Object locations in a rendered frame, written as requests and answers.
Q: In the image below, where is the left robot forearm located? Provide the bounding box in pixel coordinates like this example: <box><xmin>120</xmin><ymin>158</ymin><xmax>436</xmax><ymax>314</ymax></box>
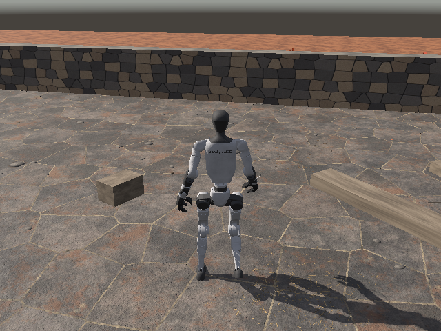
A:
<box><xmin>178</xmin><ymin>168</ymin><xmax>194</xmax><ymax>199</ymax></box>

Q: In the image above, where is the robot right upper arm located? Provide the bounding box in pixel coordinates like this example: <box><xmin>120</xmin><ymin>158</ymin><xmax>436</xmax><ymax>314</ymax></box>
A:
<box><xmin>235</xmin><ymin>139</ymin><xmax>254</xmax><ymax>177</ymax></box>

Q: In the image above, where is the robot left hand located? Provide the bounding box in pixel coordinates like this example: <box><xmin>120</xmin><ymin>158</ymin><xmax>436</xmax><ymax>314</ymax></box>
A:
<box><xmin>176</xmin><ymin>195</ymin><xmax>192</xmax><ymax>212</ymax></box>

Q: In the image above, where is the robot left thigh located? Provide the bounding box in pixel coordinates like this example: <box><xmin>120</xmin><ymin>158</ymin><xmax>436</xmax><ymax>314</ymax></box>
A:
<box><xmin>196</xmin><ymin>192</ymin><xmax>211</xmax><ymax>238</ymax></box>

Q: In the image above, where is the robot right hand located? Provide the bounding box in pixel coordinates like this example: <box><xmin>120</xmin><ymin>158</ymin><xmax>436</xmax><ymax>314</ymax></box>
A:
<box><xmin>242</xmin><ymin>182</ymin><xmax>258</xmax><ymax>193</ymax></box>

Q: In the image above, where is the robot left upper arm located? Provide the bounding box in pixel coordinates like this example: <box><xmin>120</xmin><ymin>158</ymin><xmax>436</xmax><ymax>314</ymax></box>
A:
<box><xmin>187</xmin><ymin>139</ymin><xmax>206</xmax><ymax>179</ymax></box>

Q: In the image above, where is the right robot foot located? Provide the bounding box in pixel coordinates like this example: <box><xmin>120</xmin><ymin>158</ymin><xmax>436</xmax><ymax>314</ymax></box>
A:
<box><xmin>232</xmin><ymin>268</ymin><xmax>243</xmax><ymax>278</ymax></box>

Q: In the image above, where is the right robot forearm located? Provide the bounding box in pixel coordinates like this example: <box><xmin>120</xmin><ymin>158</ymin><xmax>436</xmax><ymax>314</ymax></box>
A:
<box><xmin>247</xmin><ymin>166</ymin><xmax>257</xmax><ymax>185</ymax></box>

